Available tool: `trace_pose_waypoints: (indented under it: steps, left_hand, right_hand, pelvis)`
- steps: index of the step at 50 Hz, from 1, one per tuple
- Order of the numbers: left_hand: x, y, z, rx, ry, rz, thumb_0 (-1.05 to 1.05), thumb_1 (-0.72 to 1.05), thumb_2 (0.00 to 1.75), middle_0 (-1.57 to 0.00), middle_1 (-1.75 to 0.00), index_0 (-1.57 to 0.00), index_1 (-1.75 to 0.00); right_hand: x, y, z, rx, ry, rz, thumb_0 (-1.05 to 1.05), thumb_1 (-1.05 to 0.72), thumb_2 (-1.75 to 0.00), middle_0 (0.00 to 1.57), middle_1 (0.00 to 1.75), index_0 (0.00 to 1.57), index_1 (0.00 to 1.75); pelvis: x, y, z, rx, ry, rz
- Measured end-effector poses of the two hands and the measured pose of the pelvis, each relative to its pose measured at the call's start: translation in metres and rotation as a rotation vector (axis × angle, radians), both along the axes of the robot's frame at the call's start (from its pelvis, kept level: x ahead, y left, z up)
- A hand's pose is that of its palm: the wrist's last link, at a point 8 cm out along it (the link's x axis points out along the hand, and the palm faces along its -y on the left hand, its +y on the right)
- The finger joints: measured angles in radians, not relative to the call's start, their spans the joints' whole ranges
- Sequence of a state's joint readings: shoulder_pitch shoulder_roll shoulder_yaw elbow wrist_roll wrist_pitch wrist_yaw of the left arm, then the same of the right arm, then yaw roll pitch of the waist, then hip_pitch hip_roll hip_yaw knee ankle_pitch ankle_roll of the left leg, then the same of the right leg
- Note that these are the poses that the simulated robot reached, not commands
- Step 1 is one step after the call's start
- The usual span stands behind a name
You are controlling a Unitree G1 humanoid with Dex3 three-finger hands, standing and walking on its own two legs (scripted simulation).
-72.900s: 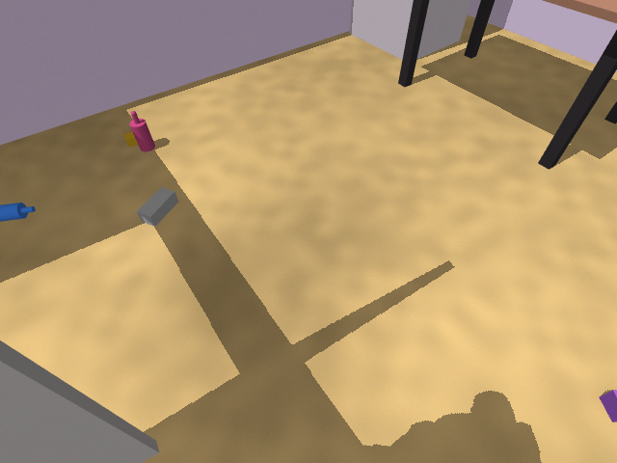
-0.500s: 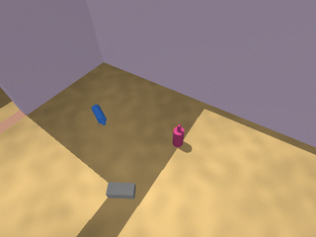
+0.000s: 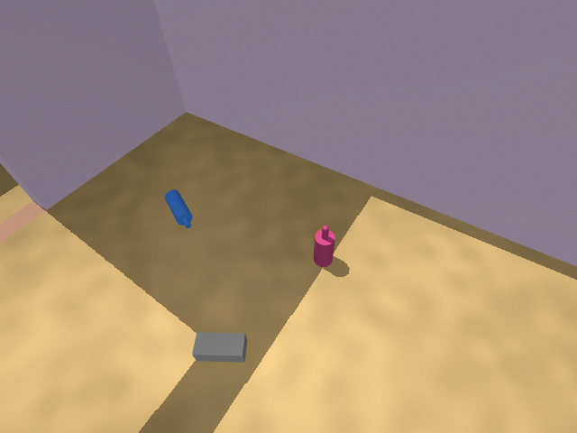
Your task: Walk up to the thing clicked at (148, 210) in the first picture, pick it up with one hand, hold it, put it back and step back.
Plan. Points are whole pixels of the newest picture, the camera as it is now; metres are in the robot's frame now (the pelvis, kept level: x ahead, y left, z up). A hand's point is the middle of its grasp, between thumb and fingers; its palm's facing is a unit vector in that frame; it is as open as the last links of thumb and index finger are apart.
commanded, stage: stand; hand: left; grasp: from above
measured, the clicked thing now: (220, 347) +0.48 +0.30 -0.75
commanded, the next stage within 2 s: step back in 0.12 s
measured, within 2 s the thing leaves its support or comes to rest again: neither
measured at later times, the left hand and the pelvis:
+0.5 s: hand out of the picture +0.09 +0.33 -0.19, palm faces -0.01 -0.92 -0.38, open 7.3 cm; pelvis -0.07 +0.06 -0.03, yaw -1 degrees
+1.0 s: hand out of the picture -0.02 +0.32 -0.16, palm faces -0.07 -0.91 -0.40, open 7.3 cm; pelvis -0.15 +0.07 -0.02, yaw -6 degrees
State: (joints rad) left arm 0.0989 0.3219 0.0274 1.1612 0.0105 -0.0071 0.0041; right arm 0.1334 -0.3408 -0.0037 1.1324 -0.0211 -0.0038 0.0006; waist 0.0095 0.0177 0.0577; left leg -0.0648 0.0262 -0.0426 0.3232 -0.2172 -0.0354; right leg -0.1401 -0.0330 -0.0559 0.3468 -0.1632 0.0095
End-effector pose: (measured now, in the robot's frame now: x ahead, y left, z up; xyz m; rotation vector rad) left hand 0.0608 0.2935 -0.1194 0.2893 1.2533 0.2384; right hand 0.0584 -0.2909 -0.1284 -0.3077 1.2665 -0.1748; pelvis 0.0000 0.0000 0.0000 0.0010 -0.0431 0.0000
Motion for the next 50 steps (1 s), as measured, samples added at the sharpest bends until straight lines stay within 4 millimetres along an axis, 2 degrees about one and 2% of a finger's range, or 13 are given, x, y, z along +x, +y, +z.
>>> trace_pose_waypoints:
  steps: [7, 11, 15, 18, 22, 25, 30, 37, 42, 45, 50]
  left_hand:
    - [0.004, 0.0, 0.0, -0.003, -0.011, 0.001, 0.0, 0.91, 0.9, -0.2, -0.3, -0.21, -0.3]
    - [0.005, 0.009, -0.003, 0.011, -0.028, 0.005, 0.0, 0.91, 0.9, -0.2, -0.3, -0.21, -0.3]
    - [0.005, 0.027, -0.005, 0.035, -0.038, -0.027, 0.0, 0.9, 0.9, -0.2, -0.3, -0.21, -0.3]
    - [0.009, 0.046, -0.011, 0.048, -0.053, -0.059, 0.0, 0.9, 0.9, -0.2, -0.3, -0.21, -0.3]
    - [0.021, 0.072, -0.028, 0.045, -0.105, -0.077, 0.01, 0.9, 0.9, -0.2, -0.3, -0.21, -0.3]
    - [0.021, 0.079, -0.03, 0.041, -0.115, -0.079, 0.01, 0.91, 0.9, -0.2, -0.3, -0.21, -0.3]
    - [0.003, 0.078, -0.026, 0.011, -0.078, -0.103, 0.0, 0.91, 0.9, -0.2, -0.3, -0.2, -0.3]
    - [-0.038, 0.081, -0.025, 0.023, -0.011, -0.143, 0.0, 0.91, 0.9, -0.2, -0.3, -0.21, -0.3]
    - [-0.057, 0.079, -0.021, 0.054, -0.028, -0.158, 0.01, 0.91, 0.9, -0.2, -0.3, -0.21, -0.3]
    - [-0.07, 0.072, -0.011, 0.059, -0.058, -0.156, 0.01, 0.91, 0.9, -0.2, -0.3, -0.21, -0.3]
    - [-0.088, 0.07, 0.002, 0.062, -0.116, -0.148, 0.01, 0.91, 0.9, -0.2, -0.3, -0.21, -0.3]
  right_hand:
    - [0.003, -0.001, 0.001, -0.002, -0.004, 0.0, 0.0, -0.9, -0.89, 0.21, 0.3, 0.2, 0.3]
    - [0.004, -0.006, 0.0, -0.017, -0.01, -0.007, 0.0, -0.9, -0.89, 0.21, 0.3, 0.2, 0.3]
    - [-0.003, -0.006, 0.003, -0.049, -0.006, -0.01, 0.0, -0.9, -0.89, 0.21, 0.3, 0.2, 0.3]
    - [-0.017, -0.001, 0.006, -0.076, -0.005, -0.02, 0.0, -0.9, -0.89, 0.21, 0.3, 0.2, 0.3]
    - [-0.049, 0.013, 0.005, -0.132, 0.026, -0.021, 0.0, -0.9, -0.89, 0.21, 0.3, 0.2, 0.3]
    - [-0.075, 0.031, 0.01, -0.132, 0.07, -0.024, 0.0, -0.9, -0.89, 0.21, 0.3, 0.2, 0.3]
    - [-0.103, 0.049, 0.017, -0.129, 0.09, -0.053, 0.0, -0.9, -0.89, 0.21, 0.3, 0.2, 0.3]
    - [-0.107, 0.061, 0.004, -0.097, -0.015, -0.084, 0.0, -0.9, -0.89, 0.21, 0.3, 0.2, 0.3]
    - [-0.113, 0.059, -0.012, -0.056, -0.078, -0.087, 0.0, -0.9, -0.89, 0.21, 0.3, 0.2, 0.3]
    - [-0.119, 0.056, -0.017, -0.031, -0.094, -0.095, 0.0, -0.9, -0.89, 0.21, 0.3, 0.2, 0.3]
    - [-0.133, 0.053, -0.004, -0.024, -0.111, -0.078, 0.0, -0.9, -0.89, 0.21, 0.3, 0.2, 0.3]
  pelvis:
    - [0.0, 0.0, 0.0, -0.002, 0.004, 0.0]
    - [-0.013, 0.004, -0.005, -0.008, 0.01, 0.0]
    - [-0.03, 0.017, -0.009, 0.005, 0.016, -0.009]
    - [-0.04, 0.032, -0.015, 0.004, 0.028, -0.005]
    - [-0.055, 0.053, -0.029, -0.008, 0.029, 0.002]
    - [-0.065, 0.061, -0.025, -0.007, 0.017, -0.01]
    - [-0.077, 0.072, -0.014, -0.017, 0.036, -0.021]
    - [-0.098, 0.081, -0.018, -0.001, 0.019, -0.069]
    - [-0.117, 0.075, -0.028, 0.014, -0.003, -0.099]
    - [-0.13, 0.072, -0.027, -0.026, -0.021, -0.086]
    - [-0.152, 0.067, -0.018, 0.037, -0.017, -0.1]
